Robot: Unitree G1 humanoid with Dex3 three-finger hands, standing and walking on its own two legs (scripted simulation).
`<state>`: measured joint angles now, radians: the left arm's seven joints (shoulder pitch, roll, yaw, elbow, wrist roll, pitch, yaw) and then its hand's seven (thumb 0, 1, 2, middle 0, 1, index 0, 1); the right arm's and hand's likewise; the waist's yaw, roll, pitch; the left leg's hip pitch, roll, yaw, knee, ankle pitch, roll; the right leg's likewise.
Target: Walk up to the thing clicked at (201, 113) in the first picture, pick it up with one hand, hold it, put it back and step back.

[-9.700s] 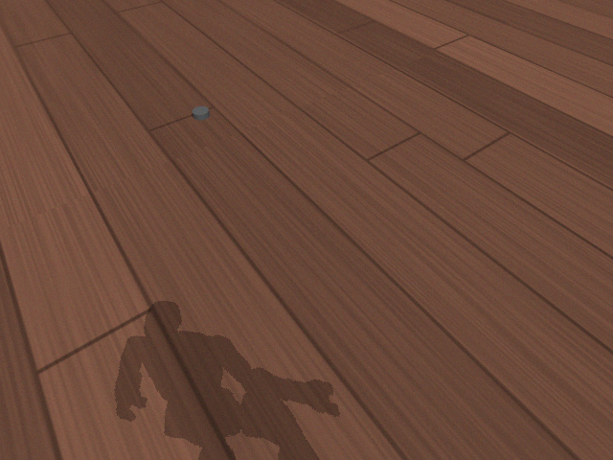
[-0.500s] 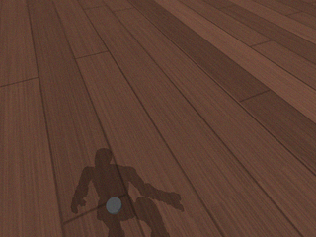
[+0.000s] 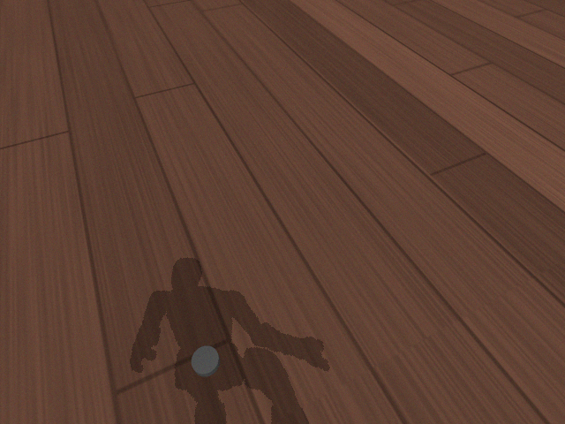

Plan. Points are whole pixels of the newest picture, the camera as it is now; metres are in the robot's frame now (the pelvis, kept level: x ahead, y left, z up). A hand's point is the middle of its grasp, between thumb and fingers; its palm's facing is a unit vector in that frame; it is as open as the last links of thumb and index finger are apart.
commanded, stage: rise first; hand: left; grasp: from above
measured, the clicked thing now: (205, 361) +0.44 +0.26 -0.76
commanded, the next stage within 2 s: none
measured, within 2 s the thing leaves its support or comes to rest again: neither
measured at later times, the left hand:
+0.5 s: hand out of the picture +0.14 +0.26 -0.21, palm faces -0.10 -0.90 -0.42, open 13.6 cm
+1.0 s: hand out of the picture +0.13 +0.28 -0.28, palm faces -0.28 -0.79 -0.55, open 14.1 cm
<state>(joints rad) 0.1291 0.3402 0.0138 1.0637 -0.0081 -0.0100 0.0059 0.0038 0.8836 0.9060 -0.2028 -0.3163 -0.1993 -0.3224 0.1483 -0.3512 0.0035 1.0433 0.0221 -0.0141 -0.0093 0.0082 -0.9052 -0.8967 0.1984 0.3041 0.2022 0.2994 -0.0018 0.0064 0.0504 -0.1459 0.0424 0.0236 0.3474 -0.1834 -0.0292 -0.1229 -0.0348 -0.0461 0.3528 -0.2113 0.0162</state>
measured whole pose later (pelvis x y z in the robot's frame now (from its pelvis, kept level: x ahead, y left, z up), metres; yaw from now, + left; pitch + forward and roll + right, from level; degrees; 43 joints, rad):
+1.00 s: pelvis -0.03 +0.01 -0.14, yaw -1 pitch +22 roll -2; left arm 0.16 0.37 0.13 0.53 0.37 0.13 0.01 -0.01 -0.56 1.01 -0.09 -1.07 -0.08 -1.08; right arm 0.16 -0.25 -0.02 0.55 0.00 -0.21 -0.01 0.01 -0.88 -0.89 0.20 0.30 0.20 0.30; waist -0.02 0.01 -0.14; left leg -1.18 0.06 -0.03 1.36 -0.57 -0.02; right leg -1.13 -0.04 -0.04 1.33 -0.59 0.02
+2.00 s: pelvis -0.11 +0.02 -0.43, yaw -7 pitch +32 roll -8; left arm -0.81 0.80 0.17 1.30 1.28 -0.34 0.32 0.00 -0.54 1.03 -0.08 -1.01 -0.07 -1.02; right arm 0.13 -0.28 0.00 0.77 -0.13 -0.02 0.11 0.01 -0.90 -0.90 0.20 0.30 0.20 0.30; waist -0.15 -0.02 -0.05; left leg -2.26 0.05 -0.14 2.34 -0.65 -0.01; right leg -2.16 -0.01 -0.05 2.27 -0.67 0.04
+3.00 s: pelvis -0.09 +0.02 -0.47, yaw -10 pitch +32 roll -10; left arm -0.92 0.92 0.21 1.44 1.31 -0.33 0.39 0.00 -0.56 1.03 -0.09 -1.02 -0.08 -1.03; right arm 0.10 -0.28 0.09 0.75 -0.20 -0.02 0.15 0.00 -0.91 -0.90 0.20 0.30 0.20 0.30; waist -0.22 -0.05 0.02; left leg -2.35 0.04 -0.19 2.47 -0.69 -0.01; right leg -2.23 0.01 -0.08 2.37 -0.70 0.06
